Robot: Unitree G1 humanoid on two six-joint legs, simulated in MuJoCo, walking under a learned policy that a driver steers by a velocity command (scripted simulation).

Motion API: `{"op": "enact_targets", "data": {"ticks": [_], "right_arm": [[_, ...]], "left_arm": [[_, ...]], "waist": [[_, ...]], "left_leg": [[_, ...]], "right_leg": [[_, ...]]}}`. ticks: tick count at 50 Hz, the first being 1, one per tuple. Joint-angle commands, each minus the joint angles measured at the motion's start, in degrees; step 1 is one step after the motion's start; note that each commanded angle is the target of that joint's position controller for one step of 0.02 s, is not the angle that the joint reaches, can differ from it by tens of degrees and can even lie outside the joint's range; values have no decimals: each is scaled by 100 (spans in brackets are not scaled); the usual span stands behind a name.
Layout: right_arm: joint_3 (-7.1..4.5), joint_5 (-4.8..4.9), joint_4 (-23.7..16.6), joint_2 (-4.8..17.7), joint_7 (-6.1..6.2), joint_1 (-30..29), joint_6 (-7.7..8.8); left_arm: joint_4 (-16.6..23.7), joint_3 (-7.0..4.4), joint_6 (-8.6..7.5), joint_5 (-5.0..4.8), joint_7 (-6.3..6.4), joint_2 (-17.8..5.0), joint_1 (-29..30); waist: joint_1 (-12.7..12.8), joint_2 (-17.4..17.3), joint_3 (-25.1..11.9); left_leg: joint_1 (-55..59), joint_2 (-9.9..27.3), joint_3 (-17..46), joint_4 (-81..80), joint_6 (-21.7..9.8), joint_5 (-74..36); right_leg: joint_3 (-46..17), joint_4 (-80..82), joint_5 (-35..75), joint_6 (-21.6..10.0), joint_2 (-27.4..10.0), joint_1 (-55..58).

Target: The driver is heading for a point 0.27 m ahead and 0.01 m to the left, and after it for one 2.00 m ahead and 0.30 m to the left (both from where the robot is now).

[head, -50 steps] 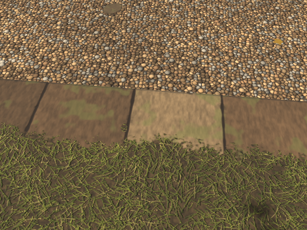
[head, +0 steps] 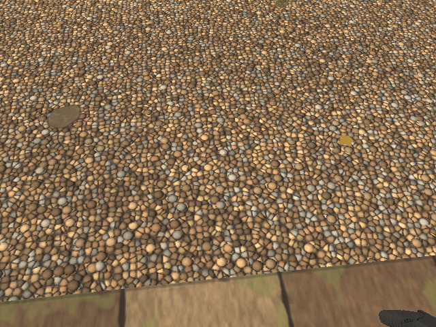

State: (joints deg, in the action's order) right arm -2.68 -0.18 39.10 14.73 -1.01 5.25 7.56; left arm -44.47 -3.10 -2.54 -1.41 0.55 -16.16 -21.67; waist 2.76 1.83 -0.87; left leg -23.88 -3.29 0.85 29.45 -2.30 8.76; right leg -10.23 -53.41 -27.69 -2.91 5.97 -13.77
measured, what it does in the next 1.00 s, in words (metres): walks ahead, turning left: right foot, then left foot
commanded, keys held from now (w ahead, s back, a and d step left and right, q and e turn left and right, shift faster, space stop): w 0.34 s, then w+q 0.66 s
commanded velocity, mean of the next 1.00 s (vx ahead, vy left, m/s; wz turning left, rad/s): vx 0.50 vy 0.00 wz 0.21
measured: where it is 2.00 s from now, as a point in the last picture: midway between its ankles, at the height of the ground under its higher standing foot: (197, 182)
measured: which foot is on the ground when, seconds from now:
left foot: down 0.00-0.44, up 0.46-0.92, down 0.94-1.00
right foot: up 0.00-0.40, down 0.42-0.94, up 0.96-1.00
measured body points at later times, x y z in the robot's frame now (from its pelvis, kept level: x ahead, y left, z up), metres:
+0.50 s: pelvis +0.26 -0.05 +0.00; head +0.29 -0.05 +0.45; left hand +0.48 +0.19 -0.07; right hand +0.25 -0.32 -0.13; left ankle +0.10 +0.10 -0.66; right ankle +0.34 -0.15 -0.73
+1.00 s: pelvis +0.50 +0.02 -0.01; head +0.53 +0.04 +0.43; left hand +0.48 +0.32 -0.14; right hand +0.75 -0.18 -0.10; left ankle +0.56 +0.12 -0.73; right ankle +0.36 -0.15 -0.67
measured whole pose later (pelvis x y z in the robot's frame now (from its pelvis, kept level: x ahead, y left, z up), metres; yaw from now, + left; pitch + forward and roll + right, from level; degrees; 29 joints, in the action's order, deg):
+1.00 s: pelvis +0.50 +0.02 -0.01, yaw +17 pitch +2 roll -1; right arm -4.5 1.7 38.3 16.9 -2.7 7.3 1.9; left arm -47.5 -4.7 -4.3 -1.0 0.0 -16.7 -16.1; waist 1.6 -0.3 2.8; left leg -28.6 -0.9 -2.3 39.6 -5.1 14.3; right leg 7.9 -52.6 -30.3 1.4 -4.9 -8.0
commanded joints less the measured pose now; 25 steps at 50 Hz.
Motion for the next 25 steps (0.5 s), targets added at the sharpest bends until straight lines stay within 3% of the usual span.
{"op": "enact_targets", "data": {"ticks": [1,2,3,5,8,11,14,17,19,20,21,22,23,24,25], "right_arm": [[-264,65,38,754,24,1317,-88],[-205,30,43,626,4,1089,-117],[-161,-16,40,548,-3,966,-114],[-159,-7,92,563,-23,932,-100],[-229,43,229,845,11,1072,-100],[-238,104,374,952,41,1278,-168],[-231,156,553,1032,39,1634,-227],[-234,172,684,1089,46,1836,-312],[-252,182,739,1159,74,1855,-391],[-253,191,728,1199,92,1758,-417],[-198,156,693,1074,97,1729,-414],[-48,-12,476,674,102,1656,-372],[83,121,453,210,87,2436,-262],[-80,240,546,852,87,2082,-235],[-154,288,405,1015,80,1593,-234]], "left_arm": [[610,-108,-167,-10,-20,-755,402],[691,-111,-178,82,-40,-677,663],[699,-126,-177,117,-55,-613,659],[666,-87,-158,96,-83,-405,510],[812,-5,-170,143,-78,-234,925],[918,58,-213,132,-117,-116,1469],[1051,60,-245,65,-186,-150,1971],[1226,28,-283,31,-269,-244,2306],[1234,-38,-326,45,-290,-375,2118],[1111,-121,-346,69,-269,-511,1630],[907,-257,-353,122,-215,-795,813],[789,-384,-330,218,-131,-1298,-302],[678,-412,-265,220,-166,-1477,-455],[690,-287,-243,162,-162,-925,-423],[684,-212,-243,125,-148,-733,-94]], "waist": [[-704,-554,-284],[-577,-416,103],[-421,-535,173],[-290,-756,111],[-353,-654,128],[-545,-603,155],[-751,-616,238],[-783,-662,328],[-572,-708,265],[-258,-679,28],[123,-563,-531],[542,210,-1509],[201,1732,-2191],[407,960,-1673],[347,677,-902]], "left_leg": [[2946,2181,3069,-1307,-1242,1315],[2321,1923,2601,-1510,-1181,853],[1939,1736,2264,-1648,-1103,428],[1560,1515,1791,-1841,-1116,-222],[1455,1486,1275,-2004,-1183,-1052],[1431,1318,800,-2002,-1015,-1255],[1562,1366,703,-1904,-927,-1089],[2044,1605,850,-1657,-836,-1132],[2172,1672,1001,-1296,-722,-1553],[2087,1522,898,-801,-615,-2225],[1658,1206,664,190,-443,-2416],[438,745,346,2109,-185,-724],[-1424,88,344,3729,55,2466],[-1976,359,775,4346,66,2354],[-2196,557,667,4389,53,1817]], "right_leg": [[138,-1945,289,81,-669,-3181],[287,-1567,592,101,-836,-3107],[353,-1268,821,116,-1013,-2848],[545,-892,1006,181,-1098,-2496],[711,5,1617,293,-1187,-2525],[847,1112,2571,311,-1109,-2225],[944,1780,3036,303,-943,-1933],[952,2180,2663,153,-851,-1932],[977,2480,2313,24,-738,-1425],[1085,2720,2333,-88,-612,-671],[954,2665,2476,-271,-790,622],[-358,2458,2757,-678,-2083,2386],[-2636,3084,1527,-1410,-3128,3707],[-2636,3390,742,-1222,-2925,3276],[-1778,3513,901,-1010,-2745,2552]]}}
